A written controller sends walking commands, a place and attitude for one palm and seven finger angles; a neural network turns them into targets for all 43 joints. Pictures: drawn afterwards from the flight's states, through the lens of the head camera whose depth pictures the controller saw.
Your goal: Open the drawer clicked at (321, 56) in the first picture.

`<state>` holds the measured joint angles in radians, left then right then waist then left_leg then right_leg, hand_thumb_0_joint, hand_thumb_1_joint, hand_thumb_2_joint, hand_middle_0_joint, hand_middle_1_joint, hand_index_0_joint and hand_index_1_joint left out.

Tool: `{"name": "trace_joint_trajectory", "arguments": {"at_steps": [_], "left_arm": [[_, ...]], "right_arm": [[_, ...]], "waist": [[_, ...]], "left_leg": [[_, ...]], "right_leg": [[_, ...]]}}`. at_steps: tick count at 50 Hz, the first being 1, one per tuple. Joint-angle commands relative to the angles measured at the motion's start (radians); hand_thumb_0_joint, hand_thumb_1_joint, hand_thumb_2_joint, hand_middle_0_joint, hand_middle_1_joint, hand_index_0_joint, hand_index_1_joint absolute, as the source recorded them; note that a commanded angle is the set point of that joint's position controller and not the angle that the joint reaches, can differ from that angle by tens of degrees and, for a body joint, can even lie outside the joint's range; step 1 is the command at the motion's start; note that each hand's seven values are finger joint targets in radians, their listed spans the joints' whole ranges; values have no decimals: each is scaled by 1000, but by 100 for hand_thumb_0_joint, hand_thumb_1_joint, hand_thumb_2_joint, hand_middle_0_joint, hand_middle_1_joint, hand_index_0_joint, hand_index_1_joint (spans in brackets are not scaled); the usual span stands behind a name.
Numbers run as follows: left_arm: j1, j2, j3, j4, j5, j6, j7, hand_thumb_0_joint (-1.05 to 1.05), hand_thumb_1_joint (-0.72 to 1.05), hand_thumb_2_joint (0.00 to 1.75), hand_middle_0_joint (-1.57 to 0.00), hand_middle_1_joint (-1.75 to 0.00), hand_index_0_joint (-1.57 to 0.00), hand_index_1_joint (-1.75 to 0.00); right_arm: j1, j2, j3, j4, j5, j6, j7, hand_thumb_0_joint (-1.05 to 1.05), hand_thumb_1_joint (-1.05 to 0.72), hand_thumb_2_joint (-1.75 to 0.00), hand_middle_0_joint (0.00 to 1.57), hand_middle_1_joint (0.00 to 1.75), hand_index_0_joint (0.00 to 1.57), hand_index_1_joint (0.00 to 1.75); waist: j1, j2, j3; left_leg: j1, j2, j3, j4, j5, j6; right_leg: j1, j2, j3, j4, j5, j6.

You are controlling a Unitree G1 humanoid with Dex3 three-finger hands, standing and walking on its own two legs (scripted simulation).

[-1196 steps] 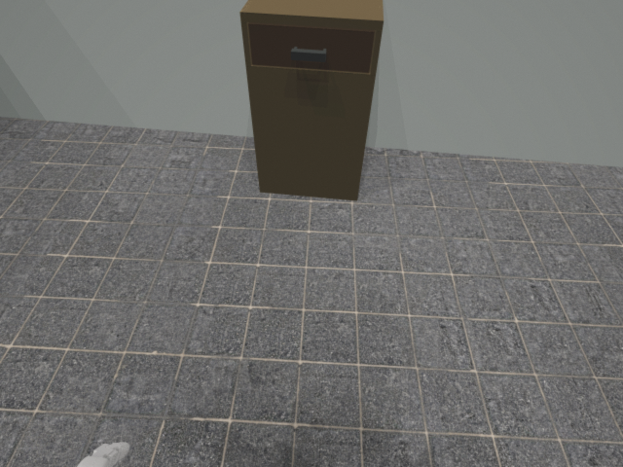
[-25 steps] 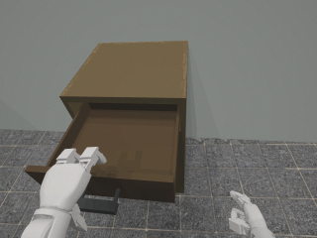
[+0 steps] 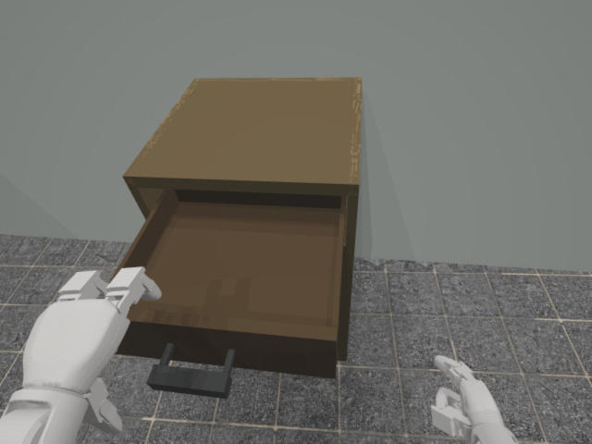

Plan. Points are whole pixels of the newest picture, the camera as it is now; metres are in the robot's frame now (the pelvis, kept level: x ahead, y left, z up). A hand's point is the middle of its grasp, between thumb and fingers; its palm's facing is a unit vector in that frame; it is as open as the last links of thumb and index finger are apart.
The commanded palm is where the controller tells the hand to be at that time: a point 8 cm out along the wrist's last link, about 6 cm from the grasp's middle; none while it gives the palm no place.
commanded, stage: draw the hand back to the body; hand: left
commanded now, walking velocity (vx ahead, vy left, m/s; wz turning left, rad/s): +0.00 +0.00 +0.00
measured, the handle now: (195, 366) +0.23 +0.21 -0.07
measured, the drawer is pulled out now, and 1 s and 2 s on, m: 0.29 0.29 0.29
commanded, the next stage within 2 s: step back with the hand held close in 0.98 s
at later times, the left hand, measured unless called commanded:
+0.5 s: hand (113, 318) +0.19 +0.22 +0.16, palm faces +0.34 -0.85 -0.40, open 11.1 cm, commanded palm +0.14 +0.27 +0.18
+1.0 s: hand (97, 331) +0.17 +0.22 +0.16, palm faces +0.41 -0.82 -0.40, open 7.6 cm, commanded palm +0.12 +0.27 +0.18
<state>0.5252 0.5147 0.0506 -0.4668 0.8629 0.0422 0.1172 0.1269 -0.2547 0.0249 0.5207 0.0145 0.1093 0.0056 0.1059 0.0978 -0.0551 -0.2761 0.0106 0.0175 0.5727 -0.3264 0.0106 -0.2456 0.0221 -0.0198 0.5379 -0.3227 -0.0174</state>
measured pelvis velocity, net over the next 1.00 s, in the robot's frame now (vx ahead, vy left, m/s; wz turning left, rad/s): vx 0.00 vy -0.02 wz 0.03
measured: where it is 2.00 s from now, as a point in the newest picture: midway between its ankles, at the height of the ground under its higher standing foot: outside the picture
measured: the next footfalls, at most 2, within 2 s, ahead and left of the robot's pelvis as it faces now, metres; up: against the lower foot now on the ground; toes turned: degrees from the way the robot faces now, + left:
none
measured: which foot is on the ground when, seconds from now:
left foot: down 0.00-1.00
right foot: down 0.00-1.00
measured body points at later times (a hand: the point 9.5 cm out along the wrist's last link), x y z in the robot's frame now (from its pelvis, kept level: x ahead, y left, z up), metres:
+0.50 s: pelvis +0.01 +0.00 +0.01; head +0.01 -0.02 +0.46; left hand +0.17 +0.26 +0.18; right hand +0.20 -0.22 -0.08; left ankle -0.02 +0.11 -0.73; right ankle -0.03 -0.11 -0.73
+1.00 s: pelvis +0.00 -0.02 +0.01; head -0.01 -0.04 +0.46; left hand +0.15 +0.26 +0.19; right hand +0.21 -0.22 -0.07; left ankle -0.02 +0.11 -0.73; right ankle -0.03 -0.11 -0.73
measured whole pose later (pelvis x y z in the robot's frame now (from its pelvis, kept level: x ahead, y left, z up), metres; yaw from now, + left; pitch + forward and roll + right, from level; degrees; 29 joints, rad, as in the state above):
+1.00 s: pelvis +0.00 -0.02 +0.01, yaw +2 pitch -3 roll +0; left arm 0.56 0.32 0.27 -0.48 -0.06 -0.08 0.11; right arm 0.17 -0.21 0.02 0.62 0.01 -0.11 -0.08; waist 0.06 0.07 0.01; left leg -0.11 0.01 -0.01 0.42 -0.26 -0.01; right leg -0.07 0.03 -0.05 0.40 -0.27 -0.04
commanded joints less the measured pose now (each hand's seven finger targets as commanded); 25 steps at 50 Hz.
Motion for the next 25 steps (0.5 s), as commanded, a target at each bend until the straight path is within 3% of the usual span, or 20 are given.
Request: {"name": "trace_joint_trajectory", "arguments": {"at_steps": [1, 2, 3, 4, 5, 6, 8, 9, 10, 12, 15, 16, 18, 23, 24, 25], "left_arm": [[-46, -134, 109, -148, -781, -101, 15, 0, -43, 33, -29, -115, -29, -115], [-5, -112, 142, -127, -783, -114, 23, 0, -40, 34, -29, -113, -29, -113], [-24, -66, 189, -240, -836, -136, 29, 0, -36, 36, -29, -111, -29, -111], [-30, -28, 230, -261, -857, -149, 38, 0, -32, 37, -29, -109, -29, -109], [-58, -32, 221, -324, -859, -171, 43, 0, -29, 39, -29, -107, -29, -107], [-36, -28, 235, -318, -871, -173, 47, 0, -26, 40, -28, -104, -28, -104], [-56, -42, 224, -347, -882, -176, 45, 0, -18, 43, -28, -100, -28, -100], [-55, -21, 257, -316, -883, -172, 47, 0, -15, 45, -27, -98, -27, -98], [-43, -57, 237, -284, -889, -174, 41, 0, -12, 47, -27, -95, -27, -95], [-34, -60, 253, -256, -897, -175, 35, 0, -5, 50, -27, -91, -27, -91], [-2, -86, 250, -217, -906, -180, 18, 0, 6, 54, -26, -84, -26, -84], [-9, -76, 253, -261, -911, -182, 13, 0, 9, 55, -26, -82, -26, -82], [11, -80, 259, -255, -915, -183, 6, 0, 17, 58, -25, -77, -25, -77], [11, -47, 304, -275, -918, -189, 8, 0, 34, 66, -24, -66, -24, -66], [-8, -29, 319, -287, -916, -190, 11, 0, 37, 68, -24, -64, -24, -64], [6, -39, 321, -253, -915, -192, 14, 0, 41, 69, -24, -62, -24, -62]], "right_arm": [[-74, -30, -23, -193, 18, -188, -49, 0, -90, -90, 20, 30, 20, 30], [-75, -34, -20, -176, 12, -204, -58, 0, -90, -90, 20, 30, 20, 30], [-71, -37, -18, -178, 8, -215, -74, 0, -90, -90, 20, 30, 20, 30], [-89, -38, -15, -160, 2, -237, -88, 0, -90, -90, 20, 30, 20, 30], [-63, -39, -10, -165, -7, -258, -93, 0, -90, -90, 20, 30, 20, 30], [-65, -32, -11, -152, -10, -274, -96, 0, -90, -90, 20, 30, 20, 30], [-60, -31, -7, -136, -11, -295, -97, 0, -90, -90, 20, 30, 20, 30], [-64, -34, -7, -112, -12, -301, -97, 0, -90, -90, 20, 30, 20, 30], [-50, -34, -5, -103, -14, -301, -94, 0, -90, -90, 20, 30, 20, 30], [-44, -36, -9, -90, -13, -303, -90, 0, -90, -90, 20, 30, 20, 30], [-50, -38, -21, -81, -12, -301, -80, 0, -90, -90, 20, 30, 20, 30], [-58, -43, -25, -94, -9, -302, -77, 0, -90, -90, 20, 30, 20, 30], [-68, -44, -32, -91, -9, -295, -74, 0, -90, -90, 20, 30, 20, 30], [-80, -46, -41, -85, -6, -286, -77, 0, -90, -90, 20, 30, 20, 30], [-88, -47, -41, -81, -6, -288, -80, 0, -90, -90, 20, 30, 20, 30], [-78, -44, -39, -69, -8, -285, -83, 0, -90, -90, 20, 30, 20, 30]], "waist": [[-81, -142, -29], [-72, -99, -6], [-59, -122, -56], [-52, -109, -58], [-51, -88, -101], [-48, -91, -86], [-54, -10, -33], [-51, 9, 12], [-57, 43, 37], [-54, 54, 38], [-55, -26, 32], [-53, -32, -15], [-50, -71, -33], [-49, -80, -57], [-49, -28, -56], [-50, -36, -29]], "left_leg": [[202, 46, -33, -97, 222, 36], [192, 36, -27, -106, 212, 31], [196, 36, -33, -121, 259, 26], [200, 35, -33, -125, 268, 21], [202, 25, -28, -129, 304, 21], [191, 31, -29, -134, 323, 16], [180, 27, -22, -142, 344, 10], [158, 28, -29, -148, 336, 3], [151, 24, -28, -153, 321, 1], [157, 27, -29, -152, 352, -3], [165, 31, -26, -151, 391, -2], [182, 35, -29, -153, 420, -1], [192, 34, -23, -150, 440, 2], [200, 28, -17, -156, 420, 3], [206, 24, -13, -158, 407, 1], [198, 21, -14, -162, 387, 1]], "right_leg": [[24, -26, -35, -80, 180, -3], [22, -18, -37, -95, 170, -8], [66, -38, -41, -100, 203, -3], [76, -40, -36, -103, 210, 0], [104, -44, -35, -103, 250, -3], [107, -51, -36, -99, 261, -2], [98, -56, -33, -118, 283, -6], [89, -51, -33, -133, 269, -11], [80, -47, -38, -141, 263, -14], [89, -46, -41, -144, 291, -15], [105, -43, -48, -148, 337, -10], [130, -50, -42, -140, 359, -8], [139, -50, -42, -141, 388, -3], [147, -51, -38, -155, 392, -1], [143, -50, -33, -165, 371, -4], [128, -47, -41, -173, 356, -4]]}}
